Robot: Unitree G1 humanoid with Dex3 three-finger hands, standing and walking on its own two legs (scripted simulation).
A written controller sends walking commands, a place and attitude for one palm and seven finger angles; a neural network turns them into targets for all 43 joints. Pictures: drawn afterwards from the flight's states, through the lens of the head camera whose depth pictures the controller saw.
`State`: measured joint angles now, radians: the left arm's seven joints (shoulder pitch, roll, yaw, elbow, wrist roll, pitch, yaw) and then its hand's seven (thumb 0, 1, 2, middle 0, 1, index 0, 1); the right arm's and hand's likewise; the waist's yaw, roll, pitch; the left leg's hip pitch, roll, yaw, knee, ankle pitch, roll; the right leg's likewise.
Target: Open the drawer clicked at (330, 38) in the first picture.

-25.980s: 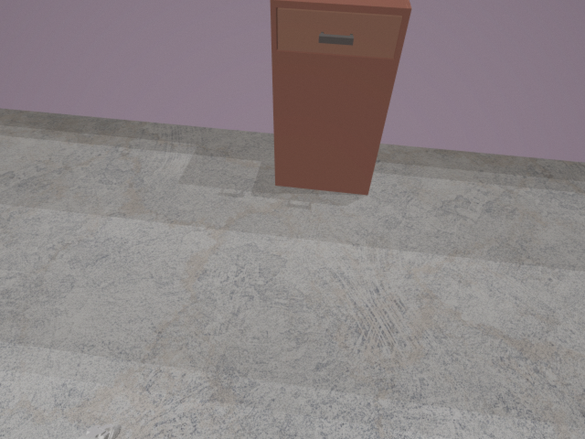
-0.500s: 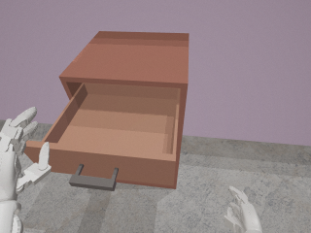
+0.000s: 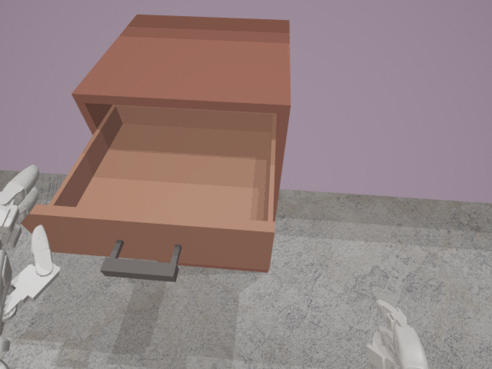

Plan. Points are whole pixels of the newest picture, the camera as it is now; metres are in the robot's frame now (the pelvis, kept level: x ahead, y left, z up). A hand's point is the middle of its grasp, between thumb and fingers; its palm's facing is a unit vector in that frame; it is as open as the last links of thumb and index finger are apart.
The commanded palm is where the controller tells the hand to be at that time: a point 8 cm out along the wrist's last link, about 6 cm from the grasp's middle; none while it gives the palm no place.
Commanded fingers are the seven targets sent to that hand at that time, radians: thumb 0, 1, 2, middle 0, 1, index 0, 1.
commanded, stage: step back with the hand held close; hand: left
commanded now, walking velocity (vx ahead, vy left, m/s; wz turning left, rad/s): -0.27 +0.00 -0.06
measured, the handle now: (144, 258) +0.29 +0.20 +0.00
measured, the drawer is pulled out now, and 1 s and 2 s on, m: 0.30 0.30 0.30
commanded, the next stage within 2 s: stop stepping back and stand still in 1.10 s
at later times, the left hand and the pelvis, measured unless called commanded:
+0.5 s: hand out of the picture +0.14 +0.25 +0.17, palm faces +0.39 -0.83 -0.39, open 7.4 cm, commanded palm +0.08 +0.30 +0.19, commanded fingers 0.00 0.90 0.90 -0.20 -0.30 -0.20 -0.30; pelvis -0.06 +0.02 -0.01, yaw -1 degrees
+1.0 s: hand out of the picture +0.06 +0.26 +0.17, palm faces +0.41 -0.82 -0.41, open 7.4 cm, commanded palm -0.02 +0.30 +0.19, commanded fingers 0.00 0.90 0.90 -0.20 -0.30 -0.20 -0.30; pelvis -0.13 +0.01 -0.01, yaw +3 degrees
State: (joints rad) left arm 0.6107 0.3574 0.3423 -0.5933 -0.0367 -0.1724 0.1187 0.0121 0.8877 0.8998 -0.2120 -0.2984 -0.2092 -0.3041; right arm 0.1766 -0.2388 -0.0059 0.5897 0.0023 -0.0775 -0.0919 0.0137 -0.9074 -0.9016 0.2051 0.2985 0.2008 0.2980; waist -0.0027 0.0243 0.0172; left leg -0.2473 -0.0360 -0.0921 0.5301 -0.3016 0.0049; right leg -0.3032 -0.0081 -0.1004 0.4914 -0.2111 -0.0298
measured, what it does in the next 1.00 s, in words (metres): walks backwards: left foot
